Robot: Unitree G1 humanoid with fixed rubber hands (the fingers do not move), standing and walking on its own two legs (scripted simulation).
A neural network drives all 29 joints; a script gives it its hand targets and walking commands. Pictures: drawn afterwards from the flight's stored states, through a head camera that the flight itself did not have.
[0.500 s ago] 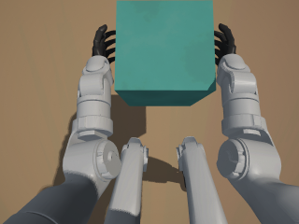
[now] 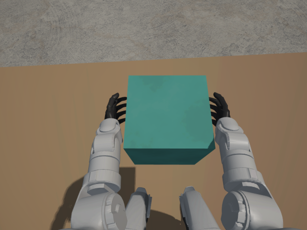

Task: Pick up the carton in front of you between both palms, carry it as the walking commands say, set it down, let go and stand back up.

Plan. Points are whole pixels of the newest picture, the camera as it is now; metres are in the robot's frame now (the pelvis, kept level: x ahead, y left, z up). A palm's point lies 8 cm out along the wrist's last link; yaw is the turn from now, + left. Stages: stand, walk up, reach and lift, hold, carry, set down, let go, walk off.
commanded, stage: reach and lift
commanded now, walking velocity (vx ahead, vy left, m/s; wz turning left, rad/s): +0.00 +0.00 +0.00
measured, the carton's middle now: (165, 125) +0.39 +0.00 -0.10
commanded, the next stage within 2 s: hold in 1.50 s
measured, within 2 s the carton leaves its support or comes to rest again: neither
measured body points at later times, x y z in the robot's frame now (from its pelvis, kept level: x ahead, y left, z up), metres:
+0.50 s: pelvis +0.04 +0.00 +0.10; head +0.02 +0.00 +0.55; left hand +0.35 +0.15 +0.11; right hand +0.35 -0.16 +0.10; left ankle +0.05 +0.13 -0.64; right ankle +0.06 -0.14 -0.64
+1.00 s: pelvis +0.03 +0.00 +0.10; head +0.01 +0.00 +0.55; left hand +0.34 +0.15 +0.12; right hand +0.34 -0.16 +0.12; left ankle +0.05 +0.13 -0.64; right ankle +0.06 -0.14 -0.64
